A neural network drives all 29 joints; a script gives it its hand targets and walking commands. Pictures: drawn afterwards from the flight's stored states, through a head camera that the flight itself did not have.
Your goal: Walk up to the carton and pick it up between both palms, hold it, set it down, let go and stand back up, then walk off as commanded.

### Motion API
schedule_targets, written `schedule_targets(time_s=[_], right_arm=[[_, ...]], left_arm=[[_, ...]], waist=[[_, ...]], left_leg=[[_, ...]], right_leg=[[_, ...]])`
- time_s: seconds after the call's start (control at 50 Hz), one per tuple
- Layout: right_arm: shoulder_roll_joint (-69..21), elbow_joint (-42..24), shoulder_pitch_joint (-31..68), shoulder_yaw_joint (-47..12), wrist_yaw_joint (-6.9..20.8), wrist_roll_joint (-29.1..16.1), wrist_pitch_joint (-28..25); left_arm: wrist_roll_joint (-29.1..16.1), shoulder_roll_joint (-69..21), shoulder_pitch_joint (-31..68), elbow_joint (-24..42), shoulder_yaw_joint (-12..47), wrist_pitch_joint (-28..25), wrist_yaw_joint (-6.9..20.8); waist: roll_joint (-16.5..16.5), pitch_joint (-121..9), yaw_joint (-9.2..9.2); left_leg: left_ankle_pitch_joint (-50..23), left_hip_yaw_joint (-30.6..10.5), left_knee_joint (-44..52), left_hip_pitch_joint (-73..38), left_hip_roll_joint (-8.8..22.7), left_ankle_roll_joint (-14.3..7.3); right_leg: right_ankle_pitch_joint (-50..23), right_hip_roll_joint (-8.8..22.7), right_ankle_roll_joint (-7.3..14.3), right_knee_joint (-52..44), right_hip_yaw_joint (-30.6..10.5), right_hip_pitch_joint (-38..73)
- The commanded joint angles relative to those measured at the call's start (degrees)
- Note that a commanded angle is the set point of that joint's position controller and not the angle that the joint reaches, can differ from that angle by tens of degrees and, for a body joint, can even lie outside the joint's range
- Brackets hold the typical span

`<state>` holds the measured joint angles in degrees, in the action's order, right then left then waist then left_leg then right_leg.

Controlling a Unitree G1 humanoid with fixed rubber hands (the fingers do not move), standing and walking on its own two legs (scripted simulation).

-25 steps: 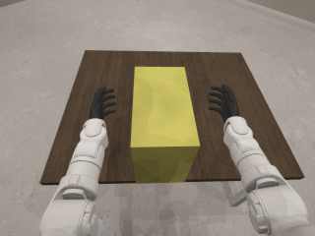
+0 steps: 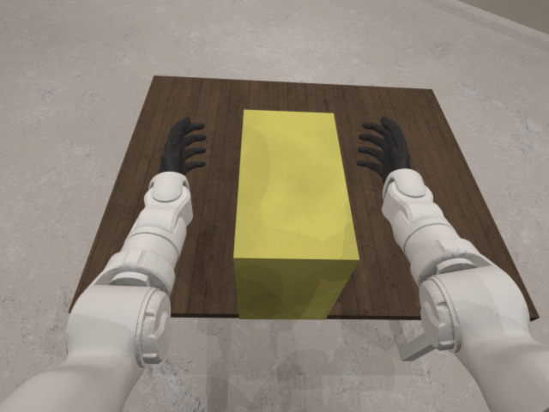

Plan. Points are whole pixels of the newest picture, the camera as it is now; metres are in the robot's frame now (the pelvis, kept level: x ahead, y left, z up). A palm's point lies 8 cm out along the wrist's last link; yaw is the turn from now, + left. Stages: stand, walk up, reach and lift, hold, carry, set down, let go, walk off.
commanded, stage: reach and lift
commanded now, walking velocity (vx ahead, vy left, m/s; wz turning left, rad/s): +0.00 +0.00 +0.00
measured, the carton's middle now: (285, 217) +0.46 +0.00 -0.06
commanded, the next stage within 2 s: none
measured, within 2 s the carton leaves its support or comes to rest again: neither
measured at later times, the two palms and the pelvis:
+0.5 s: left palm (195, 216) +0.42 +0.16 -0.01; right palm (378, 221) +0.42 -0.16 -0.01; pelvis -0.03 +0.00 -0.03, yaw -1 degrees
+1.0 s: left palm (211, 226) +0.42 +0.14 -0.04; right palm (361, 227) +0.43 -0.13 -0.03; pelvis -0.03 -0.01 -0.05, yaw +0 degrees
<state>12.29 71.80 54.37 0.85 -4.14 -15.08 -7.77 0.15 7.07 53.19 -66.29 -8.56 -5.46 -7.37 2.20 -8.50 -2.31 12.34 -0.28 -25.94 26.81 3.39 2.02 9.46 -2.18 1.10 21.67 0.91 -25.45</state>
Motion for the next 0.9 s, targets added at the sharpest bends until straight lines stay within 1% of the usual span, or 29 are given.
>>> schedule_targets(time_s=[0.0, 0.08, 0.1, 0.18, 0.28, 0.4, 0.46, 0.54, 0.62, 0.68, 0.72, 0.8, 0.88], right_arm=[[8.0, -3.21, 20.8, 0.9, 0.48, 0.39, -4.65], [7.71, -1.37, 20.7, 2.19, 0.97, 1.74, -8.3], [7.54, -1.34, 21.0, 2.54, 1.12, 2.11, -9.06], [7.27, -0.19, 21.97, 3.76, 1.35, 3.46, -12.1], [7.21, 0.72, 23.55, 4.4, 1.12, 4.43, -14.54], [5.43, 3.22, 23.7, 2.85, 0.63, 4.63, -16.17], [4.21, 2.83, 24.06, 2.46, 0.28, 5.1, -17.17], [2.6, 0.95, 24.51, 2.97, -0.11, 6.31, -18.69], [1.48, 0.02, 25.31, 4.65, -0.63, 8.31, -19.96], [0.74, 0.15, 25.43, 6.24, -1.19, 10.23, -20.49], [-0.25, 0.37, 25.04, 7.26, -1.54, 11.32, -20.97], [-1.74, 1.19, 24.46, 9.49, -2.28, 14.01, -21.39], [-4.55, 0.94, 24.0, 12.06, -2.44, 17.03, -21.67]], left_arm=[[0.38, 2.67, 18.55, 4.09, -0.18, -5.01, -0.14], [0.05, 1.62, 18.59, 2.68, 0.09, -9.04, -0.76], [-0.33, 1.49, 19.23, 2.61, 0.13, -10.13, -1.0], [-1.56, 1.37, 21.44, 0.84, 0.84, -14.34, -1.81], [-3.34, 2.14, 23.78, -3.32, 1.27, -18.17, -2.28], [-4.36, 2.99, 23.34, -10.39, 0.96, -21.11, -1.49], [-4.64, 3.84, 22.88, -12.72, 0.14, -22.53, -0.88], [-4.8, 4.87, 23.4, -12.1, -0.95, -24.75, -0.39], [-4.38, 4.95, 24.57, -10.2, -1.94, -26.12, -0.04], [-3.45, 4.24, 24.56, -9.24, -2.54, -26.3, 0.27], [-2.69, 3.51, 24.41, -8.67, -2.75, -26.31, 0.53], [-0.26, 2.07, 23.38, -8.12, -4.13, -25.74, 0.81], [2.73, -0.86, 22.63, -6.65, -5.43, -25.02, 0.61]], waist=[[-3.29, -32.4, -0.16], [-4.95, -33.25, -0.13], [-4.75, -33.84, 0.13], [-5.51, -37.04, 0.29], [-4.37, -41.34, 0.92], [-1.4, -44.4, 0.19], [0.24, -46.04, -0.34], [0.69, -49.68, -0.57], [0.44, -52.97, 0.15], [0.44, -53.71, 1.13], [-0.23, -54.27, 1.53], [-0.81, -53.37, 1.96], [-2.0, -51.69, 1.88]], left_leg=[[-29.75, 3.27, -3.08, -14.26, -2.94, 2.1], [-31.58, 3.21, -5.32, -14.69, -2.61, 2.97], [-31.71, 3.15, -5.77, -14.57, -2.54, 3.06], [-30.53, 2.95, -7.93, -12.87, -2.43, 3.45], [-25.68, 2.95, -10.02, -7.57, -2.57, 3.18], [-19.32, 3.28, -12.5, 0.61, -2.97, 1.91], [-16.98, 3.61, -13.75, 5.37, -3.37, 1.27], [-16.86, 3.9, -15.7, 9.14, -3.89, 1.07], [-18.5, 4.1, -17.82, 10.88, -4.13, 1.42], [-19.12, 4.12, -18.88, 11.32, -4.15, 1.76], [-20.25, 4.15, -19.69, 11.05, -4.22, 1.99], [-20.28, 4.31, -19.82, 11.88, -4.32, 2.09], [-21.24, 4.41, -19.27, 10.19, -4.25, 2.07]], right_leg=[[-26.42, -1.09, -1.51, 2.37, 0.98, 12.92], [-22.9, -1.55, -1.05, 3.18, 1.53, 7.66], [-22.06, -1.62, -0.95, 3.43, 1.71, 6.47], [-18.17, -1.63, -0.72, 5.01, 1.93, 1.08], [-14.96, -1.09, -0.88, 8.09, 1.7, -3.14], [-12.63, -0.28, -1.24, 12.39, 0.89, -4.52], [-12.84, -0.05, -1.67, 14.67, 0.4, -3.7], [-15.03, -0.01, -2.16, 17.59, 0.36, -2.92], [-18.98, -0.03, -2.56, 20.16, 0.73, -2.56], [-20.81, -0.2, -2.79, 21.32, 1.01, -2.75], [-22.52, -0.2, -2.82, 21.93, 1.16, -2.49], [-24.36, -0.23, -3.04, 22.23, 0.86, -0.95], [-23.57, -0.51, -2.83, 21.23, 1.1, -1.45]])
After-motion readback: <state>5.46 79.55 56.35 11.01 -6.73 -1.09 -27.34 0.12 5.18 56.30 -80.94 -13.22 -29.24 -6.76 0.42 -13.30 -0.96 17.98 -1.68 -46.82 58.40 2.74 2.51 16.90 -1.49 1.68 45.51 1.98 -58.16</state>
